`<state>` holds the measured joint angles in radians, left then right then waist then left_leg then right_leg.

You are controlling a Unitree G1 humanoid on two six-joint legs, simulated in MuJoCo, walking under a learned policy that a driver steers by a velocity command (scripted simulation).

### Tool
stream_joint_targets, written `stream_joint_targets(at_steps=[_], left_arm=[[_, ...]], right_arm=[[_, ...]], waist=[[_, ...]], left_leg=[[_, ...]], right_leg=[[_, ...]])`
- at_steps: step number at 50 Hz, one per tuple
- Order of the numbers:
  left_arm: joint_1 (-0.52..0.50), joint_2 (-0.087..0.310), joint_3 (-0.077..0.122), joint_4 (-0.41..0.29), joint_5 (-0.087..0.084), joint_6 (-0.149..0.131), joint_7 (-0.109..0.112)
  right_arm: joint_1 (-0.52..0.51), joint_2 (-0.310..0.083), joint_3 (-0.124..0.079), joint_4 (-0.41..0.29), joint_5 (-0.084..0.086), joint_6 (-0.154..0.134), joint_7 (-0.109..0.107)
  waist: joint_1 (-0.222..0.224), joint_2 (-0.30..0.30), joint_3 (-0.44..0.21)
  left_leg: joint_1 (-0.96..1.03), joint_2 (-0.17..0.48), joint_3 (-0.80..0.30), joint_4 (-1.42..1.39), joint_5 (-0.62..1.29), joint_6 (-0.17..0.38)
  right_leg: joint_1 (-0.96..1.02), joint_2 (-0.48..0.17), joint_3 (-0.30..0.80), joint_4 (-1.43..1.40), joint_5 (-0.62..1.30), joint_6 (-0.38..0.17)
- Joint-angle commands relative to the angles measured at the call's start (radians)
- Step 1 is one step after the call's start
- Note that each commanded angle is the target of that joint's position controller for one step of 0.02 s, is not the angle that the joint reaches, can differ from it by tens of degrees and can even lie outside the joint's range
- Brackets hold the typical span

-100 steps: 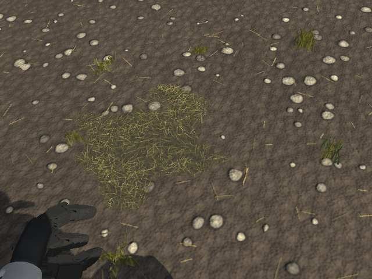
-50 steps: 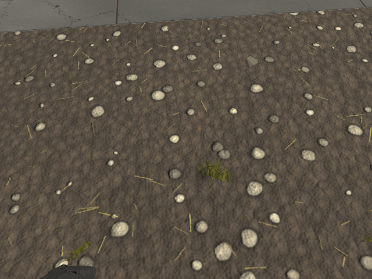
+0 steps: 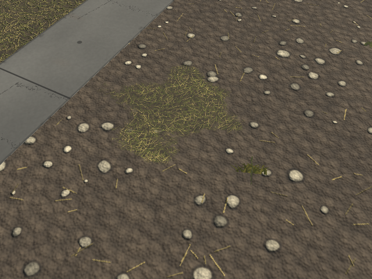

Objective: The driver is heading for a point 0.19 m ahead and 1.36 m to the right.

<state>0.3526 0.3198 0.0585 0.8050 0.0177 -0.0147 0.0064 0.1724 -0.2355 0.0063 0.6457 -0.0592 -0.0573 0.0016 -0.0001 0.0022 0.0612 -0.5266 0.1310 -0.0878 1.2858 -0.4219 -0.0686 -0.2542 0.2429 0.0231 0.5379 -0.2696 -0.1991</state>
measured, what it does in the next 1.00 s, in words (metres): walks ahead, turning right: left foot, then right foot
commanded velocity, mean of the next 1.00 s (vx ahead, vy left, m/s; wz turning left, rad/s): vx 1.00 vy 0.00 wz -1.00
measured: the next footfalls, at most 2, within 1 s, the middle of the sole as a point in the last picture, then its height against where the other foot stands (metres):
left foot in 0.24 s outside the picture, level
right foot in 0.68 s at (236, 205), level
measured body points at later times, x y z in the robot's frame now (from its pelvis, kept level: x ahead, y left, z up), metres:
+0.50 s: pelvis +0.46 +0.03 +0.01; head +0.47 +0.01 +0.46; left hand +0.79 +0.15 -0.04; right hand +0.29 -0.22 -0.11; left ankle +0.41 +0.19 -0.72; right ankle +0.50 -0.09 -0.63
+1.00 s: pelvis +0.84 -0.25 +0.01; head +0.87 -0.28 +0.45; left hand +1.06 -0.05 -0.11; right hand +0.83 -0.59 -0.04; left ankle +1.12 -0.30 -0.67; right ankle +0.72 -0.15 -0.72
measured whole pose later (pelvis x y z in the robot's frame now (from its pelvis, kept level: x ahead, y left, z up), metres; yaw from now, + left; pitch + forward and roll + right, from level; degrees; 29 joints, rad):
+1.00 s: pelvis +0.84 -0.25 +0.01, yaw -56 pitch +2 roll +0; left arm 0.47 0.33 0.07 0.83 0.00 -0.07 -0.01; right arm -0.01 -0.27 0.01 0.55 -0.04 -0.03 0.02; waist 0.11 0.00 0.05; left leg -0.72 0.12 -0.07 0.69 -0.03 -0.06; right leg 0.07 0.20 0.25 0.31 -0.36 -0.19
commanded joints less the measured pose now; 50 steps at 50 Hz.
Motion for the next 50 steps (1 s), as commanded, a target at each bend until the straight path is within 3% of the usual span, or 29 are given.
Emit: stream_joint_targets(at_steps=[1,4,8,10,11,12,13,14,15,16,17,21,24,27,28,30,32,33,34,35,36,37,38,39,41,42,44,46,50], left_arm=[[-0.066,0.145,0.037,-0.098,-0.007,-0.062,0.002],[-0.053,0.155,0.048,-0.09,-0.005,-0.075,-0.013],[0.015,0.179,0.062,-0.062,-0.02,-0.071,-0.019],[0.011,0.223,0.072,-0.058,-0.01,-0.064,-0.014],[-0.038,0.248,0.076,-0.064,-0.008,-0.067,-0.019],[-0.072,0.157,0.049,-0.089,-0.005,-0.081,-0.021],[0.022,0.001,0.008,-0.144,-0.043,-0.08,-0.019],[0.001,0.069,-0.001,-0.141,-0.019,-0.07,-0.007],[-0.073,0.115,0.009,-0.125,0.004,-0.055,-0.011],[-0.119,0.115,0.009,-0.124,0.016,-0.044,-0.026],[-0.168,0.097,0.008,-0.135,0.024,-0.033,-0.043],[-0.259,0.006,-0.023,-0.215,0.021,0.008,-0.079],[-0.348,0.012,-0.033,-0.274,0.016,0.013,-0.091],[-0.464,0.012,-0.044,-0.303,0.018,0.012,-0.111],[-0.471,0.005,-0.047,-0.301,0.016,0.01,-0.114],[-0.415,0.029,-0.037,-0.273,0.012,0.008,-0.104],[-0.153,0.095,-0.004,-0.199,0.008,0.005,-0.08],[0.07,0.142,0.026,-0.128,0.006,0.001,-0.062],[0.12,0.181,0.058,-0.083,-0.005,0.003,-0.034],[0.021,0.254,0.07,-0.106,-0.02,0.012,-0.018],[0.038,0.309,0.08,-0.152,0.009,0.026,-0.016],[0.055,0.264,0.081,-0.141,0.008,0.024,-0.005],[0.024,0.221,0.073,-0.119,0.005,0.012,0.003],[-0.006,0.199,0.064,-0.106,0.002,-0.006,0.009],[-0.05,0.152,0.041,-0.107,-0.006,-0.039,0.015],[-0.047,0.14,0.034,-0.103,-0.01,-0.052,0.009],[-0.04,0.147,0.037,-0.095,-0.006,-0.07,0.001],[-0.027,0.149,0.043,-0.082,-0.007,-0.076,-0.009],[0.035,0.175,0.056,-0.046,-0.025,-0.075,-0.017]], right_arm=[[0.006,-0.154,-0.037,-0.08,-0.009,0.025,0.004],[-0.136,-0.105,-0.017,-0.133,0.021,0.018,0.016],[-0.168,-0.148,-0.03,-0.139,0.038,0.013,0.011],[-0.013,-0.218,-0.06,-0.095,0.038,0.006,-0.007],[0.183,-0.253,-0.081,-0.052,0.038,0.001,-0.022],[0.402,-0.324,-0.108,-0.015,0.016,-0.003,-0.045],[0.374,-0.398,-0.119,-0.017,-0.025,-0.006,-0.043],[0.24,-0.338,-0.122,-0.036,-0.006,0.001,-0.033],[0.151,-0.234,-0.1,-0.049,0.003,0.006,-0.029],[0.134,-0.187,-0.089,-0.031,0.004,0.008,-0.023],[0.156,-0.174,-0.084,0.0,0.003,0.006,-0.022],[0.221,-0.117,-0.067,0.102,0.035,-0.032,0.005],[0.176,-0.135,-0.067,0.117,0.033,-0.053,0.006],[0.231,-0.164,-0.072,0.156,0.032,-0.054,-0.004],[0.243,-0.184,-0.075,0.162,0.031,-0.051,-0.008],[0.28,-0.24,-0.086,0.163,0.035,-0.037,-0.02],[0.225,-0.309,-0.104,0.14,0.032,-0.008,-0.03],[0.168,-0.313,-0.107,0.111,0.031,0.006,-0.028],[0.162,-0.272,-0.104,0.107,0.021,0.014,-0.016],[0.173,-0.118,-0.065,0.055,-0.002,0.013,-0.004],[0.174,-0.174,-0.068,-0.074,0.03,-0.01,0.0],[0.086,-0.207,-0.063,-0.076,0.025,-0.035,0.0],[0.066,-0.205,-0.058,-0.068,0.028,-0.043,-0.001],[0.047,-0.194,-0.053,-0.059,0.012,-0.036,-0.005],[0.097,-0.185,-0.049,-0.037,-0.016,0.006,-0.004],[0.072,-0.174,-0.046,-0.049,-0.016,0.021,0.0],[-0.072,-0.136,-0.03,-0.109,-0.005,0.026,0.01],[-0.155,-0.1,-0.016,-0.138,0.014,0.021,0.017],[-0.199,-0.127,-0.022,-0.151,0.035,0.016,0.013]], waist=[[-0.048,0.057,0.025],[-0.002,0.013,0.033],[0.044,-0.027,-0.019],[-0.032,-0.014,-0.13],[-0.159,0.004,-0.221],[-0.247,0.076,-0.341],[-0.128,0.395,-0.44],[-0.086,0.367,-0.364],[-0.082,0.208,-0.226],[-0.075,0.087,-0.141],[-0.072,0.051,-0.091],[-0.02,0.083,-0.01],[0.023,0.085,0.032],[0.0,0.033,0.101],[0.006,0.036,0.096],[0.046,0.081,0.025],[0.191,0.126,-0.118],[0.279,0.116,-0.208],[0.263,0.002,-0.207],[0.125,-0.211,-0.147],[0.102,-0.207,-0.37],[0.117,-0.037,-0.274],[0.07,0.035,-0.113],[0.02,0.09,-0.05],[-0.053,0.103,-0.012],[-0.058,0.092,-0.002],[-0.03,0.064,0.047],[0.001,0.032,0.042],[0.051,-0.02,-0.014]], left_leg=[[-0.067,0.025,0.055,-0.223,0.016,-0.03],[0.081,-0.017,0.075,-0.495,0.376,-0.02],[0.206,-0.083,0.068,-0.695,0.466,0.022],[0.378,-0.141,0.069,-0.724,0.308,0.042],[0.597,-0.13,0.081,-0.731,0.247,0.051],[0.839,0.033,-0.071,-0.729,-0.03,0.077],[0.995,0.333,-0.618,-0.953,-0.338,0.145],[0.88,0.338,-0.801,-1.041,-0.465,0.174],[0.741,0.287,-0.613,-1.026,-0.432,0.175],[0.63,0.242,-0.441,-1.015,-0.251,0.171],[0.56,0.198,-0.304,-1.025,-0.098,0.153],[0.468,0.174,-0.011,-1.079,0.268,0.117],[0.408,0.136,0.192,-1.133,0.478,0.104],[0.433,0.086,0.335,-1.185,0.667,0.088],[0.453,0.081,0.372,-1.165,0.853,0.077],[0.549,0.099,0.391,-1.026,1.339,0.066],[0.553,0.145,0.37,-0.686,1.558,0.077],[0.435,0.151,0.341,-0.402,1.483,0.092],[0.207,0.044,0.333,-0.049,0.738,0.078],[-0.09,-0.103,0.304,0.314,-0.102,0.057],[-0.328,-0.141,0.077,0.408,-0.094,0.037],[-0.382,-0.085,0.021,0.311,-0.009,0.039],[-0.362,-0.052,0.022,0.201,0.04,0.037],[-0.289,-0.026,0.023,0.127,0.028,0.023],[-0.158,0.014,0.024,-0.001,-0.014,-0.011],[-0.117,0.021,0.035,-0.088,-0.04,-0.022],[-0.072,0.014,0.073,-0.274,0.086,-0.032],[0.032,-0.022,0.088,-0.457,0.343,-0.019],[0.185,-0.096,0.09,-0.678,0.486,0.03]], right_leg=[[-0.097,-0.261,0.412,-0.352,0.132,-0.18],[-0.184,-0.201,0.363,-0.369,0.227,-0.117],[-0.004,-0.241,0.407,-0.279,0.44,-0.048],[0.098,-0.231,0.402,-0.038,0.695,0.001],[0.031,-0.201,0.366,0.206,0.72,0.03],[-0.124,-0.144,0.299,0.545,0.492,0.049],[-0.41,-0.041,0.186,0.826,-0.262,0.079],[-0.524,-0.136,0.133,0.907,-0.153,0.064],[-0.537,-0.206,0.102,0.887,-0.054,0.067],[-0.521,-0.245,0.079,0.849,-0.013,0.075],[-0.508,-0.271,0.073,0.825,-0.011,0.08],[-0.566,-0.325,0.05,0.792,0.038,0.086],[-0.54,-0.328,0.008,0.642,0.172,0.087],[-0.461,-0.289,-0.131,0.383,0.236,0.052],[-0.394,-0.261,-0.173,0.315,0.238,0.03],[-0.265,-0.18,-0.233,0.27,0.193,0.001],[0.005,-0.127,-0.206,0.263,0.097,-0.032],[0.263,-0.115,-0.147,0.198,0.067,-0.067],[0.466,-0.155,-0.028,0.103,0.027,-0.098],[0.494,-0.317,0.283,0.132,0.181,-0.132],[0.731,-0.458,0.726,-0.109,-0.004,-0.311],[0.637,-0.478,0.797,-0.26,-0.116,-0.267],[0.461,-0.45,0.726,-0.299,-0.073,-0.235],[0.314,-0.401,0.641,-0.298,0.034,-0.211],[0.098,-0.329,0.496,-0.3,0.181,-0.192],[0.017,-0.299,0.458,-0.318,0.179,-0.186],[-0.101,-0.245,0.409,-0.364,0.209,-0.17],[-0.14,-0.199,0.363,-0.36,0.327,-0.12],[0.011,-0.233,0.392,-0.298,0.563,-0.051]])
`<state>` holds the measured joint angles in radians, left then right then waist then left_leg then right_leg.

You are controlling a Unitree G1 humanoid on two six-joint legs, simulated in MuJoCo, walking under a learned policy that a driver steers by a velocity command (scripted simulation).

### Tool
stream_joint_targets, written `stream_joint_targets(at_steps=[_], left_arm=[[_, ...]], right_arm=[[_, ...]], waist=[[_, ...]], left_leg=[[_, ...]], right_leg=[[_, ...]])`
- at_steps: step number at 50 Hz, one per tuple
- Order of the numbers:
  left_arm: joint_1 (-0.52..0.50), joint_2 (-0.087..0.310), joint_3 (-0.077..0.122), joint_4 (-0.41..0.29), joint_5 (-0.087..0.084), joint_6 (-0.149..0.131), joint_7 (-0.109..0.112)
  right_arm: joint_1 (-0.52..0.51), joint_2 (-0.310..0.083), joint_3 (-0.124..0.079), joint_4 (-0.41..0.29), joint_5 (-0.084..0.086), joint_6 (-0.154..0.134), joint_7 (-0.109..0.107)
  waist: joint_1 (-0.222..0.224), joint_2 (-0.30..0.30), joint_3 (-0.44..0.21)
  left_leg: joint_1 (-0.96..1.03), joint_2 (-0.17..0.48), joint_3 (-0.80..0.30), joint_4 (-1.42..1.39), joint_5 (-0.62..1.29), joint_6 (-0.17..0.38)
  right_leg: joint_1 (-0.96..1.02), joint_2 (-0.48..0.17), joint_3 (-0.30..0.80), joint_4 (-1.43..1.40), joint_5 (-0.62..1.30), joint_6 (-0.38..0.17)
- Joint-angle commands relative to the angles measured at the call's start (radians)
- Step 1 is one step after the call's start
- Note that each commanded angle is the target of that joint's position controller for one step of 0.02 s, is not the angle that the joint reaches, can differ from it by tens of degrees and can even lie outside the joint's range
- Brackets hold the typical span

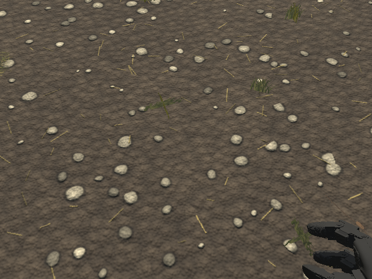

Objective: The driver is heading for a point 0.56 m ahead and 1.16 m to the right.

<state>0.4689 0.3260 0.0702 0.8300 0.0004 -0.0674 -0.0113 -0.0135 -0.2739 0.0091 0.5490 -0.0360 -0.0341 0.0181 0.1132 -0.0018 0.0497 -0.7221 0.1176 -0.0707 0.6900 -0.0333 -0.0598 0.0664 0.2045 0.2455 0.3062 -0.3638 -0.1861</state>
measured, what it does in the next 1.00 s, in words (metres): walks ahead, turning right: left foot, then right foot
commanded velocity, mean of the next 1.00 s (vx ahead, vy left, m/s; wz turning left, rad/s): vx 1.00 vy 0.00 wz -0.55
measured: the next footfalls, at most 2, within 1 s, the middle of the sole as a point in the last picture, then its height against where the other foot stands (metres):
left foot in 0.08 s outside the picture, level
right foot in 0.52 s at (255, 230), level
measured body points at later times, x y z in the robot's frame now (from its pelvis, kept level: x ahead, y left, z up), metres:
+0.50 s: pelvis +0.46 -0.02 -0.02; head +0.50 -0.05 +0.43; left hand +0.81 +0.05 -0.05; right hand +0.26 -0.22 -0.14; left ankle +0.26 +0.18 -0.71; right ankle +0.59 -0.13 -0.72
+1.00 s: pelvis +0.93 -0.20 -0.01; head +0.96 -0.22 +0.43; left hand +1.05 +0.06 -0.14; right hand +0.99 -0.52 -0.09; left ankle +1.08 -0.15 -0.73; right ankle +0.66 -0.16 -0.63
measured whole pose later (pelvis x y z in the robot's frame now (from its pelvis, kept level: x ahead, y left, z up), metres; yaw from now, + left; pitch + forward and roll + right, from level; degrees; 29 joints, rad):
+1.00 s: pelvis +0.93 -0.20 -0.01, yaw -34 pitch +2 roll +1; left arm 0.44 0.31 0.05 0.92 0.00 -0.08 0.00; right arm 0.05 -0.28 -0.01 0.66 -0.06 -0.07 0.00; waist 0.09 -0.01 0.05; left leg -0.50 0.04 0.07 0.65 -0.19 0.01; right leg -0.10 0.10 0.12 1.07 -0.40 -0.13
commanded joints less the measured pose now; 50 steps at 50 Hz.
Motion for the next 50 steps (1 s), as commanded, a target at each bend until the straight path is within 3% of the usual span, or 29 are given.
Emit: stream_joint_targets(at_steps=[1,2,3,4,5,6,7,9,13,18,20,22,24,25,26,27,28,30,33,35,37,41,43,45,46,47,48,49,50], left_arm=[[-0.082,0.181,0.048,-0.068,-0.006,-0.02,0.005],[-0.086,0.207,0.054,-0.065,-0.001,-0.017,0.007],[-0.133,0.244,0.061,-0.072,0.005,-0.017,0.003],[-0.185,0.204,0.05,-0.089,0.013,-0.028,-0.001],[-0.178,0.015,0.003,-0.132,0.007,-0.036,0.005],[-0.081,0.036,-0.015,-0.177,-0.023,-0.03,0.011],[-0.157,0.103,-0.008,-0.137,0.013,-0.009,0.017],[-0.254,0.096,-0.005,-0.138,0.04,0.014,-0.015],[-0.332,-0.016,-0.043,-0.206,0.047,0.042,-0.055],[-0.517,0.007,-0.065,-0.278,0.042,0.033,-0.079],[-0.579,-0.009,-0.078,-0.298,0.042,0.024,-0.088],[-0.558,0.015,-0.07,-0.276,0.049,0.022,-0.073],[-0.309,0.075,-0.042,-0.204,0.055,0.02,-0.048],[-0.097,0.112,-0.02,-0.135,0.052,0.018,-0.031],[-0.001,0.191,0.01,-0.096,0.059,0.021,-0.01],[-0.061,0.265,0.028,-0.126,0.053,0.028,0.004],[-0.04,0.238,0.032,-0.125,0.041,0.029,0.011],[-0.099,0.146,0.018,-0.064,0.028,0.002,0.019],[-0.152,0.039,-0.015,-0.04,0.022,-0.027,0.024],[-0.115,0.038,-0.017,-0.012,0.002,-0.041,0.018],[-0.107,0.053,-0.01,-0.003,0.001,-0.049,0.01],[-0.069,0.124,0.013,0.016,-0.02,-0.066,0.005],[-0.037,0.153,0.018,0.036,-0.017,-0.057,0.01],[-0.03,0.206,0.029,0.048,0.007,-0.045,0.015],[-0.07,0.225,0.034,0.043,0.016,-0.038,0.015],[-0.079,0.135,0.013,0.019,0.026,-0.042,0.014],[0.077,-0.042,-0.027,-0.028,-0.033,-0.041,0.014],[-0.028,0.071,-0.018,-0.03,-0.007,-0.034,0.022],[-0.124,0.092,-0.009,-0.033,0.001,-0.024,0.02]], right_arm=[[0.028,-0.114,-0.036,-0.043,0.011,-0.008,-0.011],[0.12,-0.157,-0.054,-0.018,0.014,-0.011,-0.022],[0.295,-0.199,-0.077,0.021,0.019,-0.017,-0.036],[0.521,-0.258,-0.105,0.073,0.009,-0.019,-0.057],[0.643,-0.315,-0.12,0.104,-0.033,-0.026,-0.07],[0.5,-0.34,-0.13,0.08,-0.036,-0.024,-0.054],[0.354,-0.213,-0.111,0.046,-0.028,-0.019,-0.046],[0.319,-0.122,-0.088,0.084,-0.025,-0.019,-0.036],[0.413,-0.074,-0.069,0.213,0.006,-0.065,-0.007],[0.415,-0.11,-0.068,0.254,0.014,-0.083,0.002],[0.465,-0.154,-0.072,0.283,0.018,-0.084,0.001],[0.502,-0.209,-0.078,0.304,0.021,-0.075,-0.009],[0.491,-0.273,-0.087,0.311,0.018,-0.055,-0.027],[0.449,-0.279,-0.086,0.297,0.025,-0.042,-0.033],[0.465,-0.198,-0.07,0.269,0.011,-0.037,-0.028],[0.556,-0.084,-0.049,0.207,0.036,-0.042,-0.006],[0.425,-0.176,-0.064,0.167,0.035,-0.052,-0.012],[0.357,-0.125,-0.047,0.161,0.035,-0.056,-0.012],[0.39,-0.085,-0.039,0.186,-0.006,-0.011,0.012],[0.253,-0.071,-0.033,0.127,-0.021,-0.002,0.023],[0.103,-0.058,-0.021,0.065,-0.015,-0.009,0.028],[0.018,-0.068,-0.015,0.043,0.009,-0.024,0.037],[0.007,-0.104,-0.026,0.036,0.004,-0.021,0.021],[0.187,-0.172,-0.054,0.08,0.002,-0.026,-0.008],[0.381,-0.201,-0.072,0.13,0.004,-0.027,-0.028],[0.572,-0.278,-0.099,0.158,-0.02,-0.029,-0.053],[0.538,-0.353,-0.117,0.156,-0.058,-0.034,-0.044],[0.456,-0.27,-0.114,0.136,-0.028,-0.027,-0.032],[0.363,-0.186,-0.096,0.137,-0.025,-0.03,-0.03]], waist=[[-0.081,-0.017,-0.037],[-0.125,-0.02,-0.107],[-0.24,-0.018,-0.191],[-0.353,-0.002,-0.29],[-0.333,0.264,-0.38],[-0.204,0.465,-0.465],[-0.198,0.242,-0.282],[-0.18,0.037,-0.105],[-0.122,0.07,0.002],[-0.115,0.04,0.066],[-0.122,0.04,0.11],[-0.097,0.08,0.06],[0.042,0.153,-0.105],[0.15,0.141,-0.201],[0.131,0.03,-0.296],[-0.017,-0.217,-0.438],[0.043,-0.087,-0.433],[-0.046,0.012,-0.107],[-0.154,-0.002,-0.034],[-0.146,-0.033,0.046],[-0.129,-0.023,0.106],[-0.106,-0.001,0.072],[-0.102,0.006,0.032],[-0.188,-0.032,-0.117],[-0.299,-0.033,-0.204],[-0.364,0.021,-0.323],[-0.218,0.368,-0.476],[-0.233,0.251,-0.413],[-0.214,0.154,-0.224]], left_leg=[[0.445,-0.11,0.067,-0.122,0.055,0.031],[0.555,-0.139,0.061,-0.125,-0.019,0.04],[0.745,-0.134,0.06,-0.136,-0.089,0.047],[0.993,-0.052,0.009,-0.099,-0.23,0.064],[1.212,0.238,-0.326,-0.178,-0.537,0.098],[1.189,0.379,-0.84,-0.399,-0.686,0.173],[1.01,0.313,-0.719,-0.435,-0.818,0.18],[0.774,0.224,-0.407,-0.426,-0.529,0.171],[0.63,0.173,-0.145,-0.491,-0.191,0.164],[0.543,0.075,0.177,-0.643,0.117,0.149],[0.549,0.116,0.214,-0.691,0.304,0.162],[0.676,0.127,0.257,-0.595,0.723,0.16],[0.727,0.158,0.268,-0.236,1.066,0.153],[0.639,0.13,0.279,0.052,0.994,0.142],[0.413,0.06,0.253,0.432,0.355,0.136],[0.082,-0.098,0.157,0.796,-0.449,0.101],[-0.041,-0.101,0.015,0.858,-0.381,0.128],[-0.063,-0.02,0.025,0.699,-0.286,0.121],[0.097,0.033,0.011,0.529,-0.302,0.088],[0.046,0.049,0.054,0.395,-0.286,0.056],[0.055,0.032,0.087,0.198,-0.124,0.034],[0.329,-0.047,0.112,-0.069,0.218,0.057],[0.348,-0.088,0.121,-0.12,0.149,0.083],[0.561,-0.147,0.113,-0.114,-0.052,0.107],[0.786,-0.115,0.102,-0.127,-0.099,0.112],[1.018,0.072,-0.074,-0.096,-0.391,0.125],[1.231,0.393,-0.634,-0.29,-0.646,0.227],[1.123,0.347,-0.757,-0.414,-0.735,0.219],[0.963,0.301,-0.533,-0.41,-0.646,0.201]], right_leg=[[-0.252,-0.192,0.173,0.011,0.785,-0.038],[-0.209,-0.189,0.174,0.146,0.911,-0.01],[-0.249,-0.176,0.158,0.367,0.934,0.016],[-0.385,-0.133,0.116,0.647,0.812,0.036],[-0.647,-0.035,0.014,1.006,-0.085,0.046],[-0.806,-0.049,-0.065,1.147,-0.113,0.052],[-0.841,-0.146,-0.097,1.152,0.016,0.049],[-0.806,-0.216,-0.141,1.078,0.096,0.065],[-0.842,-0.251,-0.108,0.995,0.09,0.07],[-0.732,-0.207,-0.249,0.599,0.309,0.074],[-0.625,-0.202,-0.317,0.453,0.333,0.046],[-0.527,-0.135,-0.371,0.393,0.275,0.018],[-0.26,-0.074,-0.359,0.376,0.159,-0.017],[-0.018,-0.082,-0.318,0.27,0.178,-0.039],[0.227,-0.251,-0.101,0.277,-0.036,-0.047],[0.427,-0.544,0.458,0.145,-0.199,-0.13],[0.403,-0.522,0.54,0.03,-0.134,-0.142],[0.079,-0.456,0.265,-0.02,0.125,-0.116],[-0.2,-0.358,0.092,-0.104,0.192,-0.075],[-0.271,-0.319,0.057,-0.187,0.202,-0.098],[-0.333,-0.269,0.002,-0.237,0.278,-0.104],[-0.333,-0.288,-0.01,-0.288,0.563,-0.065],[-0.169,-0.299,-0.012,-0.189,0.809,-0.04],[-0.086,-0.301,-0.009,0.119,1.093,0.003],[-0.186,-0.268,-0.025,0.375,1.014,0.023],[-0.363,-0.208,-0.063,0.72,0.744,0.032],[-0.682,-0.082,-0.125,1.088,-0.114,0.065],[-0.77,-0.136,-0.119,1.146,-0.03,0.042],[-0.805,-0.205,-0.137,1.111,0.076,0.045]])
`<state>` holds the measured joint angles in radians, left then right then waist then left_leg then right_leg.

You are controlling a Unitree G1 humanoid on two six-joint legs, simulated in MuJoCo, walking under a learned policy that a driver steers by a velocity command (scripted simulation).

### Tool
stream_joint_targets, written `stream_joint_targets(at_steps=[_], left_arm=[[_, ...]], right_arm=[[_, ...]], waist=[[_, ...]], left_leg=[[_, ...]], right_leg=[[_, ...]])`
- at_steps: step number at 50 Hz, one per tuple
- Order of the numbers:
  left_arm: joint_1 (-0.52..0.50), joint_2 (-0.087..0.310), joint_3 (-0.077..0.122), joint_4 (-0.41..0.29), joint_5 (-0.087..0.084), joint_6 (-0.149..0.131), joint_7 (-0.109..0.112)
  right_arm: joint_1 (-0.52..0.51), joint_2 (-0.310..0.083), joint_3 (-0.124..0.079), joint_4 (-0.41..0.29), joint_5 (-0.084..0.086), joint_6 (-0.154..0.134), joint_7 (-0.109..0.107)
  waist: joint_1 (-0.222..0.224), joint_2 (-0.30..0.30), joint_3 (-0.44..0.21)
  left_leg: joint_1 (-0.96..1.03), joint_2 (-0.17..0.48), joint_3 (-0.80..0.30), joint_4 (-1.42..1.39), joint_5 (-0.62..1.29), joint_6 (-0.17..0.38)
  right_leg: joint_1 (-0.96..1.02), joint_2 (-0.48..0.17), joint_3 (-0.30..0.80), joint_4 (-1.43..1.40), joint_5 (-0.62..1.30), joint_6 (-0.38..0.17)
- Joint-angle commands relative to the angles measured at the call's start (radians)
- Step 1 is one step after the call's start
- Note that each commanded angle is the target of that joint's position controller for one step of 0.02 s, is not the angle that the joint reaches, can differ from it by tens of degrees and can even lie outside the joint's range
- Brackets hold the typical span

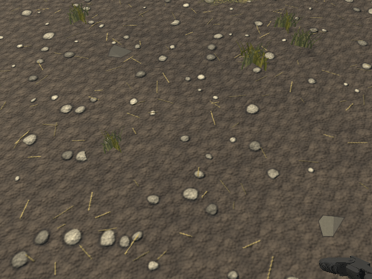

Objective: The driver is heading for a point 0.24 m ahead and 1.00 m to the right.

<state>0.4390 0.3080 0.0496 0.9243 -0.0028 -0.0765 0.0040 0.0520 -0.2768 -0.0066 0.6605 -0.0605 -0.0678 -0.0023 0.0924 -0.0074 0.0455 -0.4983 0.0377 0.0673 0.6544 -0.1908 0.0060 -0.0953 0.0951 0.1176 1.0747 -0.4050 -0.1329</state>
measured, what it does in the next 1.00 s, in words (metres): walks ahead, turning right: right foot, then left foot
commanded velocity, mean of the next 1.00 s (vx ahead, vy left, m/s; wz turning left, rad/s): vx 1.00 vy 0.00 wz -0.95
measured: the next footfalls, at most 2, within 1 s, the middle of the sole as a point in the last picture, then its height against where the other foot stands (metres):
right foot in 0.38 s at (245, 256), level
left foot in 0.78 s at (264, 153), level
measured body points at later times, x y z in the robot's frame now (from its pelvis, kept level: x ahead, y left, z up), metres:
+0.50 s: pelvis +0.47 -0.09 +0.00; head +0.50 -0.11 +0.45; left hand +0.66 +0.14 -0.12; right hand +0.50 -0.38 -0.11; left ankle +0.42 +0.12 -0.59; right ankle +0.50 -0.11 -0.71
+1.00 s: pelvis +0.89 -0.29 +0.02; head +0.90 -0.32 +0.47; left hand +1.24 -0.27 -0.05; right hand +0.67 -0.50 -0.10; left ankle +0.96 -0.17 -0.71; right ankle +0.83 -0.35 -0.61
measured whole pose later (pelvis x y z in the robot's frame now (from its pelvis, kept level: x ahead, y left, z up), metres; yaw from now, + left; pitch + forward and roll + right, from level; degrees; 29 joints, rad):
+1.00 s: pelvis +0.89 -0.29 +0.02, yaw -54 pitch +1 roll +4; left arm 0.12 0.38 0.06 0.70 0.04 -0.01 -0.06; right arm 0.38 -0.33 -0.07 0.80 -0.03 -0.07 0.00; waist -0.04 -0.05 0.02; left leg -0.12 0.01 0.18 0.42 -0.28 -0.02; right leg -0.65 -0.02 0.00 1.29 -0.24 -0.11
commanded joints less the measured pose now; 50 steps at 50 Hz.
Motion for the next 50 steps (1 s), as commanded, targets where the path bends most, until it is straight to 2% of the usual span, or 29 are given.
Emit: stream_joint_targets(at_steps=[1,3,5,9,11,13,15,16,17,18,19,20,21,23,26,30,34,36,37,38,39,40,41,42,43,44,47,49,50], left_arm=[[-0.137,0.102,0.01,-0.127,0.013,-0.005,-0.006],[-0.156,0.045,0.005,-0.144,0.024,0.025,-0.03],[-0.23,-0.015,-0.008,-0.187,0.027,0.055,-0.047],[-0.383,-0.024,-0.027,-0.288,0.03,0.064,-0.079],[-0.457,-0.01,-0.031,-0.316,0.029,0.06,-0.098],[-0.474,-0.002,-0.029,-0.317,0.028,0.056,-0.104],[-0.376,0.045,-0.012,-0.284,0.02,0.053,-0.087],[-0.248,0.08,0.004,-0.253,0.018,0.052,-0.075],[-0.055,0.12,0.027,-0.197,0.019,0.054,-0.061],[0.123,0.165,0.06,-0.131,0.019,0.058,-0.04],[0.025,0.227,0.09,-0.133,-0.005,0.073,-0.015],[-0.069,0.336,0.098,-0.199,0.035,0.084,-0.02],[-0.015,0.311,0.104,-0.215,0.041,0.087,-0.006],[-0.046,0.214,0.084,-0.16,0.023,0.056,0.01],[-0.113,0.147,0.051,-0.168,0.007,0.011,0.014],[-0.089,0.153,0.056,-0.165,0.011,-0.013,-0.007],[-0.018,0.176,0.07,-0.135,-0.006,-0.015,-0.019],[-0.028,0.192,0.075,-0.132,-0.005,-0.009,-0.01],[-0.034,0.216,0.08,-0.132,-0.001,-0.008,-0.008],[-0.072,0.253,0.087,-0.138,0.006,-0.009,-0.011],[-0.136,0.241,0.082,-0.154,0.014,-0.016,-0.017],[-0.154,0.071,0.039,-0.19,0.026,-0.027,-0.013],[-0.002,0.024,0.01,-0.248,-0.03,-0.02,-0.008],[-0.078,0.111,0.013,-0.203,0.01,0.001,0.004],[-0.152,0.135,0.023,-0.203,0.028,0.013,-0.01],[-0.196,0.125,0.023,-0.205,0.036,0.023,-0.024],[-0.288,0.032,-0.004,-0.272,0.041,0.06,-0.064],[-0.354,0.012,-0.017,-0.322,0.043,0.071,-0.076],[-0.386,0.008,-0.02,-0.335,0.041,0.073,-0.08]], right_arm=[[0.269,-0.134,-0.072,0.04,0.0,0.001,-0.004],[0.291,-0.087,-0.056,0.088,0.005,-0.007,-0.004],[0.314,-0.041,-0.046,0.136,0.032,-0.023,0.011],[0.263,-0.059,-0.05,0.153,0.039,-0.054,0.017],[0.273,-0.096,-0.057,0.163,0.04,-0.058,0.006],[0.309,-0.146,-0.065,0.174,0.041,-0.054,-0.004],[0.325,-0.211,-0.08,0.164,0.044,-0.029,-0.015],[0.301,-0.246,-0.09,0.152,0.04,-0.011,-0.019],[0.26,-0.265,-0.097,0.131,0.037,0.008,-0.021],[0.234,-0.257,-0.098,0.116,0.029,0.021,-0.018],[0.223,-0.154,-0.079,0.095,0.02,0.022,-0.001],[0.307,-0.102,-0.058,-0.03,0.036,0.003,0.003],[0.228,-0.136,-0.048,-0.059,0.039,-0.028,0.003],[0.146,-0.136,-0.038,-0.049,0.027,-0.041,-0.002],[0.17,-0.124,-0.029,-0.031,-0.015,0.02,0.003],[-0.064,-0.056,-0.001,-0.134,0.009,0.029,0.021],[-0.142,-0.068,-0.001,-0.168,0.032,0.021,0.019],[-0.1,-0.1,-0.013,-0.163,0.034,0.017,0.011],[-0.017,-0.137,-0.03,-0.141,0.036,0.014,0.0],[0.139,-0.185,-0.053,-0.105,0.042,0.009,-0.014],[0.368,-0.236,-0.079,-0.051,0.038,0.007,-0.034],[0.559,-0.289,-0.098,-0.009,0.006,0.002,-0.052],[0.414,-0.351,-0.111,-0.032,-0.015,0.003,-0.037],[0.271,-0.22,-0.099,-0.069,-0.005,0.01,-0.028],[0.218,-0.141,-0.078,-0.065,0.003,0.014,-0.024],[0.228,-0.112,-0.072,-0.036,-0.003,0.013,-0.019],[0.318,-0.074,-0.058,0.073,0.021,-0.014,-0.003],[0.33,-0.064,-0.054,0.103,0.039,-0.032,0.01],[0.319,-0.053,-0.052,0.116,0.042,-0.034,0.012]], waist=[[-0.178,0.057,-0.136],[-0.129,0.078,-0.056],[-0.103,0.075,0.006],[-0.054,0.097,0.081],[-0.058,0.053,0.11],[-0.049,0.049,0.096],[0.011,0.098,0.01],[0.083,0.119,-0.062],[0.169,0.128,-0.154],[0.227,0.08,-0.227],[0.124,-0.164,-0.127],[-0.021,-0.26,-0.274],[0.031,-0.107,-0.322],[-0.044,0.074,-0.067],[-0.137,0.096,-0.01],[-0.084,0.051,0.058],[-0.015,-0.005,0.011],[-0.04,-0.012,-0.025],[-0.077,-0.019,-0.088],[-0.173,-0.023,-0.173],[-0.301,-0.017,-0.265],[-0.327,0.177,-0.374],[-0.16,0.491,-0.481],[-0.164,0.264,-0.309],[-0.16,0.135,-0.186],[-0.156,0.033,-0.113],[-0.121,0.068,-0.014],[-0.104,0.075,0.01],[-0.095,0.069,0.013]], left_leg=[[0.618,0.346,-0.527,-0.377,-0.299,0.131],[0.464,0.297,-0.314,-0.411,-0.118,0.107],[0.411,0.261,-0.157,-0.455,-0.016,0.064],[0.331,0.212,0.099,-0.53,0.251,0.046],[0.33,0.178,0.2,-0.578,0.366,0.039],[0.405,0.186,0.245,-0.544,0.693,0.037],[0.531,0.206,0.252,-0.367,1.112,0.03],[0.543,0.223,0.245,-0.188,1.224,0.033],[0.493,0.239,0.219,0.058,1.248,0.041],[0.34,0.214,0.201,0.381,1.011,0.029],[0.059,0.012,0.188,0.772,-0.047,-0.009],[-0.299,-0.074,0.015,1.043,-0.338,-0.055],[-0.384,-0.038,-0.13,1.012,-0.264,-0.044],[-0.333,0.05,-0.144,0.78,-0.202,-0.04],[-0.144,0.1,-0.133,0.584,-0.241,-0.077],[-0.047,0.075,-0.068,0.222,0.039,-0.094],[0.069,0.004,-0.058,-0.015,0.282,-0.052],[0.18,-0.036,-0.069,-0.111,0.238,-0.031],[0.292,-0.065,-0.075,-0.114,0.176,-0.022],[0.463,-0.065,-0.084,-0.111,0.098,-0.013],[0.703,-0.006,-0.11,-0.085,-0.001,0.002],[0.92,0.241,-0.352,-0.097,-0.31,0.019],[0.986,0.472,-0.967,-0.359,-0.523,0.119],[0.812,0.407,-0.92,-0.404,-0.69,0.132],[0.673,0.356,-0.713,-0.388,-0.579,0.129],[0.573,0.322,-0.572,-0.391,-0.39,0.124],[0.445,0.276,-0.298,-0.435,-0.107,0.084],[0.425,0.267,-0.156,-0.465,0.084,0.061],[0.408,0.213,-0.044,-0.482,0.161,0.037]], right_leg=[[-0.622,-0.13,-0.024,0.308,0.154,-0.003],[-0.582,-0.168,-0.034,0.277,0.144,0.008],[-0.624,-0.2,-0.046,0.253,0.144,0.008],[-0.641,-0.206,-0.118,0.035,0.334,0.011],[-0.554,-0.177,-0.208,-0.181,0.421,-0.012],[-0.452,-0.119,-0.275,-0.281,0.454,-0.044],[-0.344,-0.041,-0.315,-0.295,0.377,-0.069],[-0.217,-0.01,-0.307,-0.289,0.316,-0.084],[-0.017,0.013,-0.28,-0.3,0.256,-0.108],[0.24,0.023,-0.205,-0.382,0.202,-0.133],[0.3,-0.082,0.014,-0.463,0.136,-0.163],[0.539,-0.304,0.588,-0.612,0.187,-0.358],[0.542,-0.346,0.753,-0.783,0.032,-0.376],[0.225,-0.279,0.59,-0.828,0.14,-0.288],[-0.079,-0.162,0.373,-0.834,0.344,-0.244],[-0.258,-0.069,0.284,-0.906,0.431,-0.201],[-0.134,-0.09,0.299,-0.873,0.663,-0.131],[-0.058,-0.091,0.305,-0.775,0.83,-0.086],[-0.024,-0.088,0.309,-0.658,0.964,-0.059],[-0.043,-0.078,0.302,-0.461,1.009,-0.036],[-0.162,-0.041,0.268,-0.202,0.931,-0.016],[-0.352,0.033,0.181,0.169,0.186,-0.015],[-0.597,0.08,0.07,0.361,-0.106,0.011],[-0.664,-0.03,0.039,0.383,0.033,0.002],[-0.658,-0.076,0.006,0.335,0.114,0.01],[-0.642,-0.107,-0.011,0.31,0.132,0.016],[-0.668,-0.175,-0.022,0.273,0.126,0.019],[-0.71,-0.193,-0.042,0.238,0.18,0.019],[-0.697,-0.178,-0.066,0.216,0.229,0.016]])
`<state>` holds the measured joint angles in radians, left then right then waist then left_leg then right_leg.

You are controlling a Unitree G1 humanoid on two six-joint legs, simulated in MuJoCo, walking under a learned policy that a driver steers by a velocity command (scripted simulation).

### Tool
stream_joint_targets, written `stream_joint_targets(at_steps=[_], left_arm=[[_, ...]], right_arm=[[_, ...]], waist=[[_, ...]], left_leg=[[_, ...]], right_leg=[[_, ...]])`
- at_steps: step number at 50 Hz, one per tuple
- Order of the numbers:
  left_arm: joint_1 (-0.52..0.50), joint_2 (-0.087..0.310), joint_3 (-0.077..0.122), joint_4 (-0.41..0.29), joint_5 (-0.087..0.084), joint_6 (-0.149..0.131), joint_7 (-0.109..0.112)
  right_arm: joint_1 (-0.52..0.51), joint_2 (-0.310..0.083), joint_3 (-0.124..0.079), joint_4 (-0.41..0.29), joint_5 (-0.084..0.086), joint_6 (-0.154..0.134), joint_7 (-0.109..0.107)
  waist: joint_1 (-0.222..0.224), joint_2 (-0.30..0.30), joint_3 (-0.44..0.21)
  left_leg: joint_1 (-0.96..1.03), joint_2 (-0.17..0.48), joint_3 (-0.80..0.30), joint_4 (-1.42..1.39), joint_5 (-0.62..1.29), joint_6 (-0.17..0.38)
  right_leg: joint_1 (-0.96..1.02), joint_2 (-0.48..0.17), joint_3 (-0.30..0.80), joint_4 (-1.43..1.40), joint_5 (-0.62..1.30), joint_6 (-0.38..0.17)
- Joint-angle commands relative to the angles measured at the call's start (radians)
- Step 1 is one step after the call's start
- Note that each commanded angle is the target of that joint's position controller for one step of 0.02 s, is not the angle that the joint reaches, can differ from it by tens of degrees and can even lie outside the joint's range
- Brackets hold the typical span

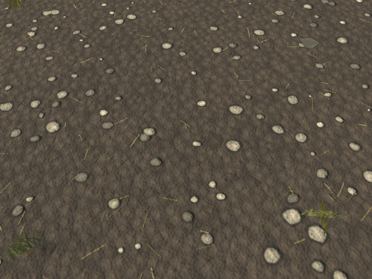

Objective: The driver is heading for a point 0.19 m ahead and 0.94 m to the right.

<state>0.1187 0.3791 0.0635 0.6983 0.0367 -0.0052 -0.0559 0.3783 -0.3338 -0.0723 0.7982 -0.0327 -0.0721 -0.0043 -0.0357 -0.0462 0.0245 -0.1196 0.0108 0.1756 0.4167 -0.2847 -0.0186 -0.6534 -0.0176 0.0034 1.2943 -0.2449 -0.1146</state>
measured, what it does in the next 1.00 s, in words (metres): walks ahead, turning right: right foot, then left foot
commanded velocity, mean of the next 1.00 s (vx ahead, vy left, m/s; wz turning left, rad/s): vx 0.76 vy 0.00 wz -0.95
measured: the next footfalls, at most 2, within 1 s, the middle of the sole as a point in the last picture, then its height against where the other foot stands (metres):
right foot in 0.24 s outside the picture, level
left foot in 0.64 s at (211, 185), level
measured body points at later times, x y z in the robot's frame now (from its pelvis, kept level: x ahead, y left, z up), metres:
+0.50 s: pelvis +0.46 -0.08 +0.00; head +0.50 -0.09 +0.45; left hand +0.57 +0.20 -0.12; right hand +0.58 -0.39 -0.06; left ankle +0.70 +0.04 -0.67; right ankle +0.36 -0.06 -0.73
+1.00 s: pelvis +0.79 -0.22 -0.01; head +0.79 -0.29 +0.43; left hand +1.15 -0.27 -0.05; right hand +0.59 -0.46 -0.14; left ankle +0.83 -0.07 -0.73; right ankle +0.81 -0.39 -0.73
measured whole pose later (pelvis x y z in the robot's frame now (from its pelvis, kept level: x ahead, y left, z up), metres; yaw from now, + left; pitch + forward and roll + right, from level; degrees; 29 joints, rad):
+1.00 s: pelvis +0.79 -0.22 -0.01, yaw -55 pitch +0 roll +3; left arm 0.01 0.35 0.08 0.58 -0.01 0.03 -0.05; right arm 0.22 -0.35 -0.10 0.75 0.06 -0.06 -0.02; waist -0.09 0.02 0.14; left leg -0.06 0.06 0.28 0.51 -0.41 -0.03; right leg -0.53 -0.02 -0.03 0.60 -0.06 -0.06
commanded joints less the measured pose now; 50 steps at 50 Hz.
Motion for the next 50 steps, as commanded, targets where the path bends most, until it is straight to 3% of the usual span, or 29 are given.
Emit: stream_joint_targets(at_steps=[1,4,5,7,9,10,11,12,13,14,16,18,19,22,24,27,30,31,32,33,34,35,36,38,41,43,46,48,50], left_arm=[[-0.078,-0.068,-0.042,-0.143,-0.002,0.002,-0.026],[-0.202,-0.042,-0.047,-0.173,-0.003,0.003,-0.043],[-0.214,-0.052,-0.051,-0.167,-0.008,0.004,-0.049],[-0.209,-0.045,-0.05,-0.166,-0.006,-0.002,-0.047],[-0.043,0.011,-0.025,-0.111,-0.009,-0.006,-0.025],[0.154,0.053,-0.001,-0.056,-0.011,-0.008,-0.012],[0.373,0.1,0.033,0.021,-0.013,-0.012,0.01],[0.317,0.158,0.071,0.031,-0.047,0.001,0.039],[0.212,0.268,0.081,-0.036,-0.004,0.019,0.037],[0.291,0.238,0.082,-0.051,-0.001,0.025,0.053],[0.252,0.151,0.065,0.01,-0.016,-0.006,0.069],[0.183,0.106,0.043,0.005,-0.021,-0.041,0.079],[0.181,0.085,0.033,0.006,-0.027,-0.054,0.074],[0.192,0.087,0.034,0.015,-0.024,-0.078,0.059],[0.21,0.093,0.041,0.025,-0.025,-0.083,0.048],[0.264,0.114,0.051,0.051,-0.041,-0.084,0.041],[0.278,0.162,0.066,0.069,-0.035,-0.07,0.052],[0.236,0.183,0.072,0.062,-0.041,-0.071,0.049],[0.205,0.099,0.051,0.036,-0.051,-0.079,0.05],[0.315,-0.052,0.017,-0.01,-0.095,-0.071,0.069],[0.321,0.074,0.027,-0.011,-0.05,-0.054,0.085],[0.242,0.063,0.021,-0.045,-0.098,-0.033,0.078],[0.168,0.092,0.032,-0.053,-0.105,-0.014,0.075],[0.122,0.074,0.044,-0.079,-0.096,0.018,0.068],[0.088,-0.034,0.014,-0.128,-0.087,0.041,0.056],[0.082,-0.036,0.011,-0.129,-0.067,0.038,0.037],[0.079,0.002,0.025,-0.109,-0.055,0.043,0.008],[0.073,0.045,0.045,-0.115,-0.045,0.04,0.001],[0.194,0.105,0.081,-0.081,-0.036,0.029,0.014]], right_arm=[[-0.025,-0.029,0.011,-0.027,0.009,-0.041,0.014],[-0.009,-0.052,0.007,-0.002,0.007,-0.046,0.008],[0.016,-0.061,0.006,0.011,0.006,-0.043,0.002],[0.06,-0.125,-0.004,0.016,0.007,-0.037,-0.008],[0.043,-0.19,-0.021,0.003,0.009,-0.008,-0.02],[-0.002,-0.214,-0.027,-0.015,0.007,0.009,-0.023],[-0.052,-0.209,-0.028,-0.043,0.004,0.022,-0.018],[-0.068,-0.14,-0.019,-0.066,-0.003,0.026,0.001],[0.008,-0.081,0.002,-0.185,0.005,0.011,0.004],[-0.086,-0.113,0.01,-0.22,0.007,-0.016,0.005],[-0.147,-0.093,0.025,-0.217,0.0,-0.028,0.002],[-0.103,-0.086,0.031,-0.192,-0.038,0.011,0.0],[-0.107,-0.081,0.032,-0.192,-0.043,0.031,0.003],[-0.293,-0.028,0.053,-0.268,-0.027,0.041,0.017],[-0.366,-0.004,0.064,-0.292,-0.009,0.035,0.023],[-0.414,-0.026,0.059,-0.305,0.007,0.031,0.021],[-0.271,-0.104,0.029,-0.267,-0.002,0.02,-0.004],[-0.11,-0.131,0.014,-0.233,-0.002,0.008,-0.02],[0.085,-0.195,-0.008,-0.198,-0.022,-0.004,-0.035],[0.122,-0.27,-0.023,-0.196,-0.059,-0.006,-0.032],[0.076,-0.248,-0.037,-0.205,-0.027,0.013,-0.022],[-0.061,-0.079,0.0,-0.27,0.018,-0.002,-0.037],[-0.121,-0.034,0.011,-0.252,0.021,-0.003,-0.04],[-0.177,-0.032,0.006,-0.224,0.021,-0.008,-0.041],[-0.293,-0.051,-0.012,-0.193,0.04,-0.016,-0.031],[-0.325,-0.105,-0.033,-0.181,0.047,-0.013,-0.032],[-0.33,-0.145,-0.048,-0.161,0.084,-0.017,-0.021],[-0.327,-0.172,-0.056,-0.153,0.102,-0.016,-0.018],[-0.323,-0.153,-0.049,-0.148,0.101,-0.007,-0.016]], waist=[[0.062,0.153,0.048],[0.048,0.076,0.124],[0.038,0.067,0.114],[0.065,0.106,0.099],[0.166,0.156,-0.015],[0.259,0.172,-0.105],[0.339,0.134,-0.195],[0.262,-0.078,-0.148],[0.117,-0.195,-0.272],[0.175,-0.01,-0.334],[0.082,0.126,-0.05],[-0.007,0.138,0.005],[-0.019,0.13,0.013],[0.014,0.092,0.077],[0.047,0.063,0.07],[0.094,0.027,0.031],[0.034,0.036,-0.068],[-0.067,0.034,-0.137],[-0.142,0.058,-0.251],[-0.063,0.364,-0.428],[-0.05,0.33,-0.523],[-0.058,0.408,-0.368],[-0.051,0.299,-0.223],[0.006,0.165,-0.079],[0.06,0.183,0.032],[0.063,0.172,-0.024],[0.07,0.123,-0.069],[0.091,0.112,-0.082],[0.172,0.054,-0.141]], left_leg=[[-0.002,0.268,-0.115,-0.253,0.346,0.067],[-0.006,0.207,0.047,-0.32,0.477,0.046],[0.023,0.174,0.103,-0.316,0.629,0.028],[0.101,0.212,0.13,-0.205,1.128,0.016],[0.159,0.246,0.122,0.03,1.357,0.021],[0.112,0.27,0.101,0.262,1.41,0.038],[-0.057,0.254,0.082,0.587,1.211,0.042],[-0.33,0.059,0.079,0.969,0.163,0.01],[-0.685,-0.032,-0.06,1.28,-0.233,-0.038],[-0.758,0.001,-0.227,1.256,-0.167,-0.029],[-0.722,0.088,-0.243,1.014,-0.113,-0.025],[-0.574,0.126,-0.245,0.887,-0.145,-0.05],[-0.528,0.138,-0.237,0.82,-0.171,-0.064],[-0.452,0.13,-0.189,0.552,-0.005,-0.082],[-0.361,0.094,-0.178,0.379,0.235,-0.069],[-0.264,0.042,-0.176,0.225,0.356,-0.035],[-0.069,-0.047,-0.178,0.116,0.23,-0.003],[0.116,-0.022,-0.192,0.062,0.282,0.008],[0.366,0.134,-0.297,0.094,0.249,0.034],[0.658,0.541,-0.719,0.105,0.669,0.148],[0.611,0.535,-0.848,0.112,0.708,0.205],[0.528,0.445,-0.669,0.047,0.618,0.191],[0.367,0.382,-0.499,0.033,0.635,0.162],[0.159,0.303,-0.344,-0.032,0.611,0.143],[-0.062,0.294,-0.179,-0.141,0.639,0.159],[-0.086,0.274,-0.091,-0.14,0.67,0.159],[-0.048,0.255,-0.026,-0.073,0.689,0.141],[-0.018,0.259,-0.017,0.012,0.77,0.131],[-0.08,0.2,0.023,0.261,0.731,0.088]], right_leg=[[-0.128,-0.085,0.048,-0.072,0.123,-0.001],[-0.068,-0.05,-0.078,-0.323,0.22,-0.018],[-0.01,-0.012,-0.129,-0.383,0.234,-0.041],[0.09,0.048,-0.204,-0.473,0.196,-0.073],[0.283,0.11,-0.201,-0.501,0.116,-0.101],[0.488,0.135,-0.171,-0.508,0.078,-0.126],[0.787,0.14,-0.091,-0.604,0.056,-0.16],[0.918,0.054,0.099,-0.688,-0.017,-0.189],[1.139,-0.19,0.642,-0.798,0.038,-0.374],[1.125,-0.221,0.796,-0.956,-0.103,-0.39],[0.79,-0.169,0.678,-1.051,-0.029,-0.311],[0.55,-0.08,0.517,-1.048,0.125,-0.276],[0.464,-0.049,0.479,-1.06,0.138,-0.271],[0.279,0.026,0.418,-1.124,0.148,-0.247],[0.259,0.06,0.387,-1.12,0.263,-0.2],[0.372,0.027,0.416,-1.083,0.431,-0.153],[0.528,0.051,0.414,-0.784,0.819,-0.061],[0.481,0.085,0.397,-0.555,0.824,-0.018],[0.339,0.133,0.347,-0.274,0.56,0.014],[0.037,0.263,0.183,0.091,-0.408,0.059],[-0.011,0.171,0.138,0.206,-0.322,0.052],[-0.083,0.059,0.171,0.2,-0.269,0.103],[-0.096,0.018,0.118,0.172,-0.206,0.123],[-0.065,-0.04,0.084,0.102,-0.178,0.138],[0.02,-0.089,0.033,-0.201,-0.131,0.152],[0.15,-0.086,0.008,-0.402,0.057,0.143],[0.291,-0.029,-0.027,-0.583,0.194,0.096],[0.361,0.012,-0.046,-0.658,0.183,0.054],[0.594,0.073,-0.07,-0.776,0.291,-0.011]])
